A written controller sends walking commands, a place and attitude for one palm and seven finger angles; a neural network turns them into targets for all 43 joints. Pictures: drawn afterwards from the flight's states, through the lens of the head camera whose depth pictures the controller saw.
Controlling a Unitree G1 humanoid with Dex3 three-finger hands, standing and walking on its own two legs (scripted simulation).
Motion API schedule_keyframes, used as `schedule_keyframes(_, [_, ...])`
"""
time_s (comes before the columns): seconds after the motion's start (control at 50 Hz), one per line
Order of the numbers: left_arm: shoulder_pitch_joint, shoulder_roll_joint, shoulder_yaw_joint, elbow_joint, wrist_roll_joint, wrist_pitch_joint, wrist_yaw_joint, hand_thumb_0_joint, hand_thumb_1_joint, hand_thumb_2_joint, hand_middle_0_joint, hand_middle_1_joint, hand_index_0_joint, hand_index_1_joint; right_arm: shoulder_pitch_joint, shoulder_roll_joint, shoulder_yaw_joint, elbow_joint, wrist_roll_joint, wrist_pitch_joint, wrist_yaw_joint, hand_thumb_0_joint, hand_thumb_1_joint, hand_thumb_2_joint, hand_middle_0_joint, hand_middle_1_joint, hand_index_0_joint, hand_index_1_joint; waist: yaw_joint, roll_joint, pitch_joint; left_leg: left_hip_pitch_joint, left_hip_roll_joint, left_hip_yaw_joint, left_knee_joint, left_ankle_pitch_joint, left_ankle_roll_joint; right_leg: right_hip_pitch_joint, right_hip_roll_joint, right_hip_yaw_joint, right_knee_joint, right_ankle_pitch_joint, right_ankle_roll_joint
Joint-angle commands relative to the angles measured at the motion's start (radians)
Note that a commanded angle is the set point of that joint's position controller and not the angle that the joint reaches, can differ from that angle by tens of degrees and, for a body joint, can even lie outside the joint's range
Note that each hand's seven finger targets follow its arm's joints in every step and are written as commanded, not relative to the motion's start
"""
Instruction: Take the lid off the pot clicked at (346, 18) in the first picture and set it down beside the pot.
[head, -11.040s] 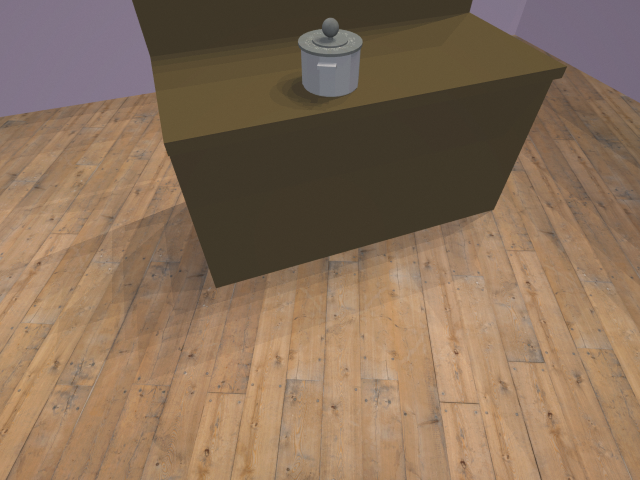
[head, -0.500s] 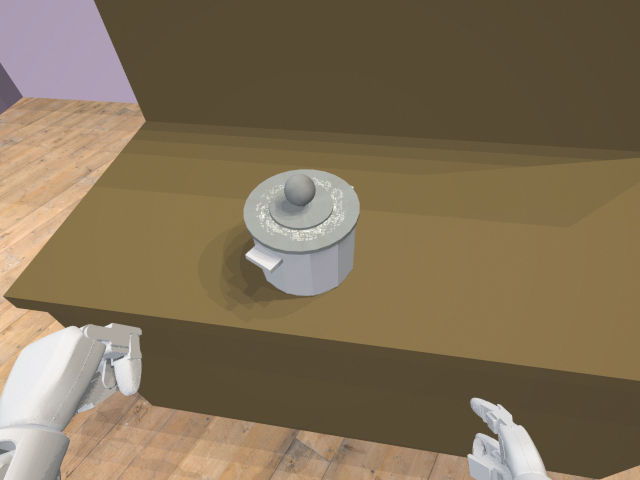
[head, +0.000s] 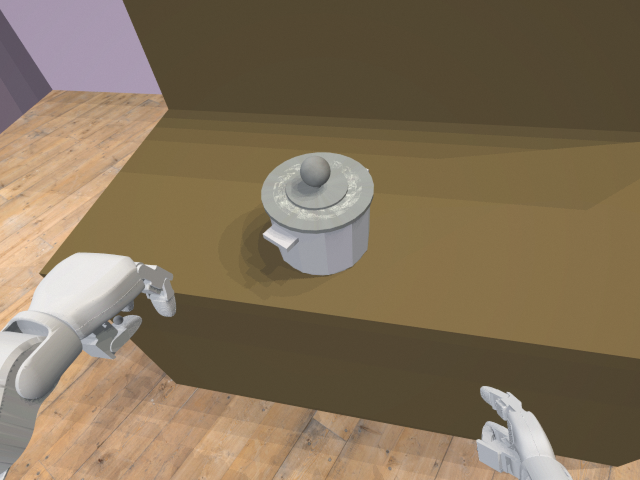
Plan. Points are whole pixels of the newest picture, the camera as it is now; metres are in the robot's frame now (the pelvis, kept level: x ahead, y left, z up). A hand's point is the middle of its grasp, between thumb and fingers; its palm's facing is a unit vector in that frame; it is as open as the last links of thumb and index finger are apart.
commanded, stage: reach forward and open the fingers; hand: left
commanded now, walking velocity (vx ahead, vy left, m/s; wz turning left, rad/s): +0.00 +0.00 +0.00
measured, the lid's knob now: (315, 171) +0.54 +0.09 +0.07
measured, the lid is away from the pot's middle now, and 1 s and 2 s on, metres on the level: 0.00 0.00 0.00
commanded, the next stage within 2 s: move the open hand above the knob in 0.46 s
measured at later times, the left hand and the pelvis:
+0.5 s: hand (115, 265) +0.28 +0.27 +0.15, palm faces -0.16 -0.01 -0.99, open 10.1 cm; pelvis -0.02 +0.02 +0.00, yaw +0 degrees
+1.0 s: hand (181, 218) +0.35 +0.21 +0.15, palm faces -0.23 -0.02 -0.97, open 10.2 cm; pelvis -0.01 +0.01 +0.00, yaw +0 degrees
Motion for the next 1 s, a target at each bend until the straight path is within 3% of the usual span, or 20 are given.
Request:
schedule_keyframes(0.0, [-0.239,0.240,0.168,-0.123,-0.006,-0.003,0.027,0.000,-0.046,1.203,-0.888,-0.329,-0.888,-0.329,-0.142,-0.091,-0.043,-0.152,0.009,-0.049,-0.001,0.000,-0.900,-0.900,0.200,0.300,0.200,0.300,-0.007,-0.032,-0.203,0.160,0.023,-0.037,-0.050,0.186,0.004,0.003,0.017,0.006,-0.053,0.060,-0.020])
schedule_keyframes(0.04, [-0.251,0.271,0.199,-0.098,0.018,0.016,0.011,0.000,-0.106,1.227,-0.864,-0.258,-0.864,-0.258,-0.176,-0.099,-0.038,-0.152,0.005,-0.053,0.009,0.000,-0.900,-0.900,0.200,0.300,0.200,0.300,0.004,-0.025,-0.200,0.153,0.017,-0.043,-0.064,0.188,0.004,-0.020,0.035,0.016,-0.069,0.051,-0.030])
schedule_keyframes(0.06, [-0.290,0.217,0.141,-0.127,-0.005,0.013,0.012,0.000,-0.137,1.240,-0.852,-0.223,-0.852,-0.223,-0.146,-0.093,-0.044,-0.150,0.014,-0.050,0.013,0.000,-0.900,-0.900,0.200,0.300,0.200,0.300,-0.012,-0.036,-0.209,0.164,0.026,-0.041,-0.060,0.192,0.003,0.014,0.022,0.005,-0.052,0.065,-0.025])
schedule_keyframes(0.1, [-0.318,0.217,0.126,-0.156,-0.008,0.013,0.006,0.000,-0.197,1.267,-0.828,-0.152,-0.828,-0.152,-0.156,-0.091,-0.045,-0.155,0.012,-0.053,0.016,0.000,-0.900,-0.900,0.200,0.300,0.200,0.300,-0.006,-0.016,-0.237,0.182,0.027,-0.048,-0.065,0.198,0.001,0.018,0.023,0.004,-0.048,0.067,-0.024])
schedule_keyframes(0.14, [-0.340,0.262,0.164,-0.144,0.032,0.029,-0.005,0.000,-0.259,1.294,-0.804,-0.081,-0.804,-0.081,-0.187,-0.095,-0.040,-0.154,0.005,-0.061,0.022,0.000,-0.900,-0.900,0.200,0.300,0.200,0.300,0.000,0.005,-0.241,0.183,0.024,-0.055,-0.075,0.203,0.000,-0.012,0.043,0.011,-0.057,0.060,-0.033])
schedule_keyframes(0.2, [-0.409,0.237,0.132,-0.066,0.013,0.044,-0.011,0.000,-0.264,1.309,-0.806,-0.081,-0.806,-0.081,-0.155,-0.097,-0.044,-0.139,0.016,-0.044,0.020,0.000,-0.900,-0.900,0.200,0.300,0.200,0.300,-0.012,-0.059,-0.198,0.156,0.031,-0.054,-0.087,0.149,-0.001,-0.004,0.031,-0.002,-0.054,0.027,-0.027])
schedule_keyframes(0.24, [-0.466,0.264,0.144,-0.099,0.042,0.054,-0.022,0.000,-0.269,1.319,-0.808,-0.081,-0.808,-0.081,-0.194,-0.098,-0.038,-0.147,0.014,-0.053,0.027,0.000,-0.900,-0.900,0.200,0.300,0.200,0.300,-0.005,0.012,-0.225,0.167,0.025,-0.061,-0.098,0.137,-0.002,-0.022,0.046,0.011,-0.057,0.017,-0.038])
schedule_keyframes(0.26, [-0.482,0.222,0.103,-0.090,0.018,0.054,-0.020,0.000,-0.271,1.325,-0.808,-0.081,-0.808,-0.081,-0.161,-0.094,-0.043,-0.143,0.019,-0.053,0.026,0.000,-0.900,-0.900,0.200,0.300,0.200,0.300,-0.015,-0.009,-0.236,0.174,0.030,-0.061,-0.089,0.142,-0.002,0.006,0.031,0.001,-0.047,0.023,-0.034])
schedule_keyframes(0.34, [-0.521,0.276,0.144,-0.112,0.049,0.067,-0.040,0.000,-0.278,1.343,-0.811,-0.081,-0.811,-0.081,-0.189,-0.099,-0.040,-0.149,0.012,-0.062,0.032,0.000,-0.900,-0.900,0.200,0.300,0.200,0.300,-0.003,0.010,-0.282,0.204,0.025,-0.071,-0.093,0.187,-0.003,0.002,0.050,0.011,-0.048,0.054,-0.043])
schedule_keyframes(0.36, [-0.549,0.224,0.090,-0.068,0.033,0.073,-0.042,0.000,-0.280,1.348,-0.812,-0.081,-0.812,-0.081,-0.162,-0.095,-0.040,-0.138,0.019,-0.055,0.031,0.000,-0.900,-0.900,0.200,0.300,0.200,0.300,-0.019,-0.025,-0.259,0.194,0.032,-0.073,-0.092,0.173,-0.005,0.010,0.036,-0.002,-0.043,0.047,-0.036])
schedule_keyframes(0.4, [-0.581,0.231,0.088,-0.016,0.030,0.085,-0.051,0.000,-0.284,1.357,-0.813,-0.081,-0.813,-0.081,-0.159,-0.102,-0.042,-0.135,0.022,-0.047,0.027,0.000,-0.900,-0.900,0.200,0.300,0.200,0.300,-0.020,-0.045,-0.224,0.172,0.032,-0.068,-0.102,0.135,-0.005,-0.006,0.036,-0.004,-0.051,0.025,-0.034])
schedule_keyframes(0.42, [-0.610,0.268,0.123,0.010,0.040,0.092,-0.059,0.000,-0.286,1.362,-0.814,-0.081,-0.814,-0.081,-0.157,-0.113,-0.041,-0.121,0.015,-0.041,0.026,0.000,-0.900,-0.900,0.200,0.300,0.200,0.300,-0.009,-0.046,-0.231,0.168,0.025,-0.070,-0.117,0.116,-0.005,-0.019,0.037,-0.008,-0.060,0.015,-0.036])
schedule_keyframes(0.5, [-0.675,0.244,0.078,-0.062,0.037,0.087,-0.075,0.000,-0.292,1.379,-0.816,-0.081,-0.816,-0.081,-0.170,-0.098,-0.043,-0.147,0.022,-0.060,0.030,0.000,-0.900,-0.900,0.200,0.300,0.200,0.300,-0.013,-0.008,-0.293,0.210,0.028,-0.074,-0.095,0.172,-0.003,0.018,0.033,0.001,-0.040,0.050,-0.040])
schedule_keyframes(0.54, [-0.668,0.286,0.129,-0.034,0.061,0.099,-0.089,0.000,-0.294,1.385,-0.817,-0.081,-0.817,-0.081,-0.177,-0.108,-0.039,-0.147,0.016,-0.066,0.033,0.000,-0.900,-0.900,0.200,0.300,0.200,0.300,-0.011,-0.001,-0.297,0.217,0.021,-0.076,-0.095,0.202,-0.002,0.000,0.051,0.004,-0.052,0.061,-0.049])
schedule_keyframes(0.6, [-0.740,0.166,-0.012,0.066,0.045,0.173,-0.125,0.000,-0.294,1.385,-0.817,-0.081,-0.817,-0.081,-0.160,-0.113,-0.052,-0.135,0.032,-0.051,0.040,0.000,-0.900,-0.900,0.200,0.300,0.200,0.300,-0.037,-0.067,-0.232,0.172,0.021,-0.069,-0.102,0.154,-0.005,-0.001,0.040,-0.005,-0.049,0.059,-0.034])
schedule_keyframes(0.66, [-0.850,0.126,-0.078,0.041,0.068,0.187,-0.150,0.000,-0.294,1.385,-0.817,-0.081,-0.817,-0.081,-0.162,-0.112,-0.052,-0.138,0.036,-0.061,0.040,0.000,-0.900,-0.900,0.200,0.300,0.200,0.300,-0.051,-0.063,-0.272,0.207,0.016,-0.076,-0.110,0.137,-0.003,0.006,0.046,-0.009,-0.048,0.057,-0.038])
schedule_keyframes(0.74, [-0.961,0.239,0.010,0.011,0.112,0.166,-0.140,0.000,-0.294,1.385,-0.817,-0.081,-0.817,-0.081,-0.168,-0.118,-0.046,-0.135,0.024,-0.075,0.042,0.000,-0.900,-0.900,0.200,0.300,0.200,0.300,-0.040,0.004,-0.350,0.262,0.013,-0.085,-0.101,0.191,-0.004,0.008,0.058,0.000,-0.041,0.074,-0.055])
schedule_keyframes(0.8, [-0.963,0.180,-0.035,0.203,0.102,0.190,-0.137,0.000,-0.294,1.385,-0.817,-0.081,-0.817,-0.081,-0.128,-0.117,-0.051,-0.111,0.031,-0.051,0.045,0.000,-0.900,-0.900,0.200,0.300,0.200,0.300,-0.040,-0.084,-0.258,0.184,0.015,-0.063,-0.110,0.150,-0.003,0.011,0.043,-0.005,-0.045,0.057,-0.048])
schedule_keyframes(0.88, [-1.023,0.097,-0.121,0.156,0.115,0.211,-0.141,0.000,-0.294,1.385,-0.817,-0.081,-0.817,-0.081,-0.146,-0.113,-0.051,-0.134,0.035,-0.047,0.063,0.000,-0.900,-0.900,0.200,0.300,0.200,0.300,-0.044,-0.051,-0.333,0.219,0.008,-0.057,-0.100,0.185,-0.005,0.025,0.041,-0.003,-0.034,0.089,-0.053])
schedule_keyframes(0.98, [-1.119,0.150,-0.092,0.242,0.141,0.229,-0.133,0.000,-0.294,1.385,-0.817,-0.081,-0.817,-0.081,-0.122,-0.122,-0.049,-0.122,0.038,-0.041,0.058,0.000,-0.900,-0.900,0.200,0.300,0.200,0.300,-0.056,-0.086,-0.327,0.196,0.008,-0.046,-0.088,0.201,-0.002,0.033,0.043,-0.001,-0.029,0.111,-0.053])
